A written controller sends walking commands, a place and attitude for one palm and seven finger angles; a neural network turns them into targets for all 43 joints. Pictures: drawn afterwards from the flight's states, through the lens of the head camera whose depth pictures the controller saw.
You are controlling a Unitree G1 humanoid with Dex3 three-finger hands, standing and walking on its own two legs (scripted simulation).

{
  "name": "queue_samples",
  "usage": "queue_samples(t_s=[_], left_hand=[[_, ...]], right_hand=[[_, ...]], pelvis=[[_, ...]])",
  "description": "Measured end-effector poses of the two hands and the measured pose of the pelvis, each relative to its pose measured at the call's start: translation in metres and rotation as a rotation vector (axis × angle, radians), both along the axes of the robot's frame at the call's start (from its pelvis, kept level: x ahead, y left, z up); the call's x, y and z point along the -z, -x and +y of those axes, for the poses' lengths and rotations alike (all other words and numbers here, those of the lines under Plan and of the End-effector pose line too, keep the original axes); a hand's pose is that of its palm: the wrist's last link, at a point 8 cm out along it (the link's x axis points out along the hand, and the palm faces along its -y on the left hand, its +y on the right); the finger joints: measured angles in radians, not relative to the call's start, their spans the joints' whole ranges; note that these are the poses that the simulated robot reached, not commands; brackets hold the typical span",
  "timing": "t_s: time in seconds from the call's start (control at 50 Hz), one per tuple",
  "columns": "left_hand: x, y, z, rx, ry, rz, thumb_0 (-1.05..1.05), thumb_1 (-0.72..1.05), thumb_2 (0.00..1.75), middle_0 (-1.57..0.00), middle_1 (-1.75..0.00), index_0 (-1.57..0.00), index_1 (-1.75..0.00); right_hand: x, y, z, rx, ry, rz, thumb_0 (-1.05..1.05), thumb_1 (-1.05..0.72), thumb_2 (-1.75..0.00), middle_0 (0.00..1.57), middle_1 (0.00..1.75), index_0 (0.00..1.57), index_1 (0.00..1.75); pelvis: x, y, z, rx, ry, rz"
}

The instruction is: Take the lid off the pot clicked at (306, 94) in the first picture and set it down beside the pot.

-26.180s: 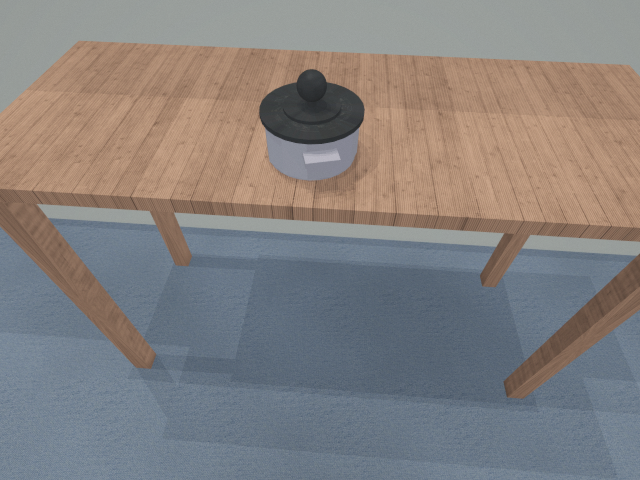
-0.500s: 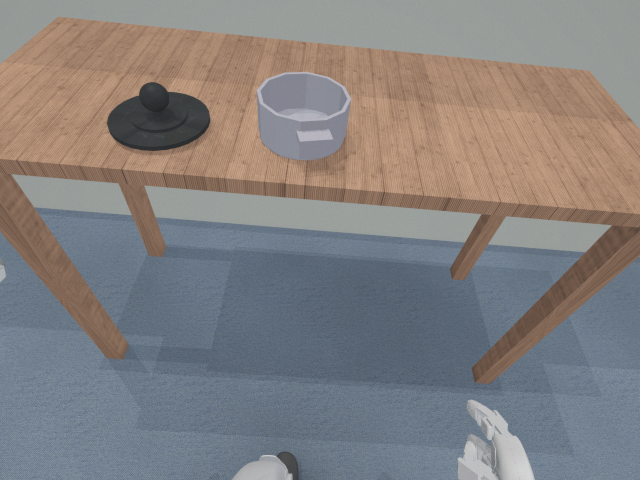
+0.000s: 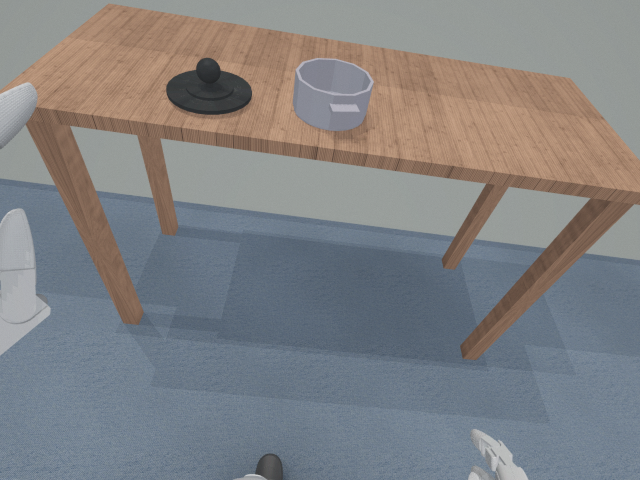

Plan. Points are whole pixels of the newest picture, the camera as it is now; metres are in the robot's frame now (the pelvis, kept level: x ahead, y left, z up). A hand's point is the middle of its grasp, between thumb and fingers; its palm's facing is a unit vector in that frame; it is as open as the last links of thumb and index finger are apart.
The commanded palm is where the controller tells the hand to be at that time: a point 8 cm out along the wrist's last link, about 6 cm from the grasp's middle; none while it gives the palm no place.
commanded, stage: stop stepping back and stand still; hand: left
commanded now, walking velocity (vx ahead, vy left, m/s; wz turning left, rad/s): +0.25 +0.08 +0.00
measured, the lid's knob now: (208, 70) +0.78 +0.27 +0.11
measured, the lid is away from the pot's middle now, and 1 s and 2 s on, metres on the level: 0.24 0.24 0.24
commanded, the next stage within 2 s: let the arm hang, fingers relaxed in 0.54 s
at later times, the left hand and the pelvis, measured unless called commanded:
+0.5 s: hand out of the picture +0.10 +0.24 +0.28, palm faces +0.45 -0.71 -0.54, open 7.4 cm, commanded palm +0.05 +0.33 +0.27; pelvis -0.07 +0.04 -0.02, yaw +1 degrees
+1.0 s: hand out of the picture +0.01 +0.23 -0.20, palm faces +0.19 -0.97 -0.17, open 6.7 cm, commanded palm none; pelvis -0.05 +0.04 -0.03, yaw +8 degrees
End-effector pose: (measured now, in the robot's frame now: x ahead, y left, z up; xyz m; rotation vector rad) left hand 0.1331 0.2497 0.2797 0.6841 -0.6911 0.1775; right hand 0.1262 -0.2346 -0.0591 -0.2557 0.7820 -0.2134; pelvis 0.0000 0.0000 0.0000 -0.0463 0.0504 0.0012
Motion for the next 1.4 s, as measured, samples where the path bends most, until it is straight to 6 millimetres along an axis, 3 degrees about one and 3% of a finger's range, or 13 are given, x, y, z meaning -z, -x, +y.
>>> queue_samples(t_s=[0.1, 0.22, 0.3, 0.36, 0.5, 0.6, 0.66, 0.74, 0.82, 0.88, 0.92, 1.1, 1.4], left_hand=[[-0.032, 0.051, 0.039, -0.135, 0.005, -0.262, 0.01, 0.88, 0.89, -0.22, -0.3, -0.22, -0.31], [-0.015, 0.043, 0.102, -0.242, 0.329, -0.281, 0.01, 0.89, 0.9, -0.2, -0.3, -0.21, -0.3], [0.029, 0.033, 0.091, -0.157, 0.318, -0.048, 0.01, 0.9, 0.9, -0.19, -0.3, -0.2, -0.3], [0.037, 0.043, 0.067, -0.062, 0.214, 0.052, 0.02, 0.9, 0.9, -0.2, -0.3, -0.2, -0.3], [-0.012, 0.074, 0.034, -0.022, -0.098, -0.127, 0.02, 0.88, 0.89, -0.21, -0.3, -0.22, -0.31], [-0.039, 0.07, 0.071, -0.155, -0.021, -0.268, 0.01, 0.88, 0.89, -0.22, -0.3, -0.22, -0.31], [0.01, 0.026, 0.108, -0.257, 0.148, -0.055, 0.0, 0.89, 0.9, -0.2, -0.3, -0.21, -0.3], [0.183, -0.028, 0.118, -0.376, 0.424, 0.637, 0.0, 0.91, 0.9, -0.19, -0.3, -0.19, -0.3], [0.355, 0.015, 0.052, -0.363, 0.559, 1.296, 0.01, 0.92, 0.9, -0.18, -0.3, -0.19, -0.3], [0.436, 0.093, -0.006, -0.349, 0.673, 1.677, 0.01, 0.92, 0.89, -0.19, -0.3, -0.19, -0.3], [0.441, 0.114, -0.003, -0.444, 0.848, 1.634, -0.08, 0.99, 0.89, -0.19, -0.3, -0.21, -0.3], [0.427, 0.164, 0.044, -0.653, 0.716, 1.881, -0.07, 0.97, 0.89, -0.2, -0.3, -0.21, -0.3], [0.413, 0.126, 0.013, -0.63, 0.69, 1.863, 0.0, 0.91, 0.89, -0.2, -0.3, -0.2, -0.3]], right_hand=[[0.022, 0.017, 0.01, -0.024, -0.043, 0.046, 0.01, -0.91, -0.9, 0.2, 0.3, 0.2, 0.3], [0.007, 0.025, 0.033, -0.015, -0.046, -0.086, 0.02, -0.91, -0.9, 0.21, 0.3, 0.2, 0.3], [0.006, 0.031, 0.053, -0.003, -0.068, -0.158, 0.02, -0.91, -0.9, 0.2, 0.3, 0.2, 0.3], [0.001, 0.044, 0.068, -0.013, -0.1, -0.153, 0.01, -0.91, -0.9, 0.2, 0.3, 0.2, 0.3], [0.04, 0.058, 0.073, -0.07, -0.137, 0.018, 0.01, -0.9, -0.9, 0.21, 0.3, 0.21, 0.3], [0.047, 0.055, 0.063, -0.019, -0.136, 0.075, 0.02, -0.9, -0.9, 0.21, 0.3, 0.21, 0.3], [0.055, 0.05, 0.056, -0.043, -0.132, 0.015, 0.01, -0.9, -0.9, 0.21, 0.3, 0.2, 0.3], [0.079, 0.067, 0.043, -0.015, -0.121, 0.055, 0.01, -0.91, -0.9, 0.2, 0.3, 0.2, 0.3], [0.096, 0.096, 0.027, -0.019, -0.089, 0.212, 0.01, -0.91, -0.9, 0.2, 0.3, 0.2, 0.3], [0.103, 0.118, 0.015, -0.003, -0.056, 0.365, 0.01, -0.91, -0.9, 0.2, 0.3, 0.2, 0.3], [0.102, 0.131, 0.013, -0.007, -0.029, 0.465, 0.01, -0.91, -0.9, 0.2, 0.3, 0.2, 0.3], [0.082, 0.147, 0.038, 0.034, -0.072, 0.58, 0.01, -0.91, -0.9, 0.2, 0.3, 0.2, 0.3], [0.095, 0.114, 0.049, 0.056, -0.178, 0.574, 0.02, -0.93, -0.9, 0.2, 0.3, 0.2, 0.3]], pelvis=[[0.005, 0.032, 0.013, -0.01, -0.008, -0.029], [0.004, 0.055, 0.038, -0.04, -0.036, -0.021], [0.012, 0.075, 0.056, -0.008, -0.049, -0.034], [0.008, 0.078, 0.051, 0.012, -0.06, -0.027], [0.017, 0.074, 0.044, -0.021, -0.024, -0.051], [0.01, 0.068, 0.054, -0.021, -0.038, -0.081], [0.018, 0.062, 0.064, -0.054, -0.024, -0.055], [0.029, 0.061, 0.062, -0.091, -0.05, -0.047], [0.036, 0.055, 0.044, -0.092, -0.093, -0.038], [0.04, 0.056, 0.039, -0.103, -0.064, -0.06], [0.037, 0.054, 0.04, -0.136, -0.022, -0.053], [0.009, 0.033, 0.04, -0.101, -0.022, -0.028], [0.0, 0.004, 0.032, -0.08, -0.049, -0.046]])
